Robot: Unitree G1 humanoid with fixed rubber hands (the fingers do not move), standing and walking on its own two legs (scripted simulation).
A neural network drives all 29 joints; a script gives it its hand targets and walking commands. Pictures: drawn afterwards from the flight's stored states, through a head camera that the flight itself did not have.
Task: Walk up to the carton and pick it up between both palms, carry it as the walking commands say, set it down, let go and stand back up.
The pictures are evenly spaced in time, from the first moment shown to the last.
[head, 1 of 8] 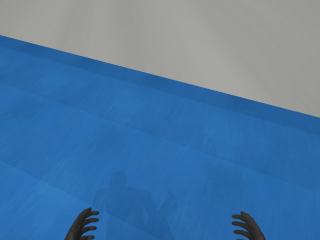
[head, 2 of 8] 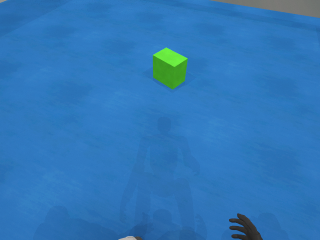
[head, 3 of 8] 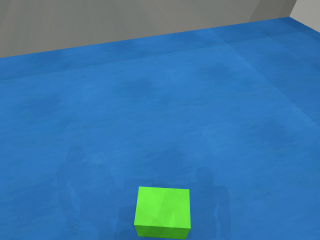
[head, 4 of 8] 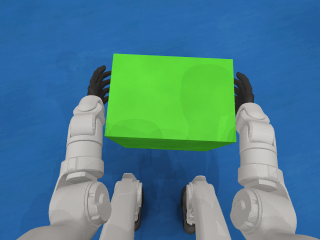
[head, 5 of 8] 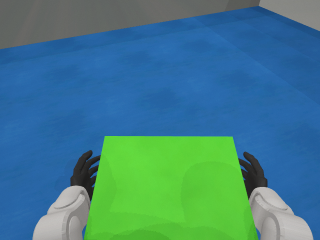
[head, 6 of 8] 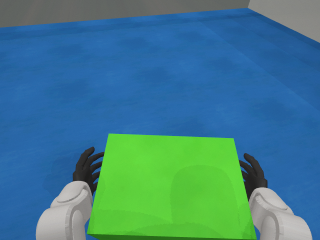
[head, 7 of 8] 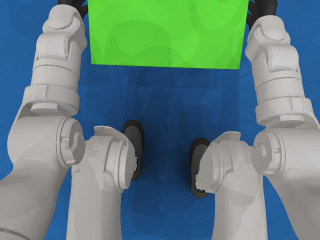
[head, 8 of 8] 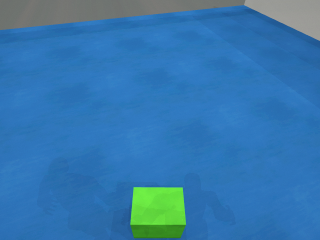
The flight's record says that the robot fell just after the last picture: no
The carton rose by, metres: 0.68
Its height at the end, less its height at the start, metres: +0.00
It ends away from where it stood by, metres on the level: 1.14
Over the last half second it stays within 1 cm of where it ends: yes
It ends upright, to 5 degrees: yes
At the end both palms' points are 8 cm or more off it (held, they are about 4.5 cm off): yes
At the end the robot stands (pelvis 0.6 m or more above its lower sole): yes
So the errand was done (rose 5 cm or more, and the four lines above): yes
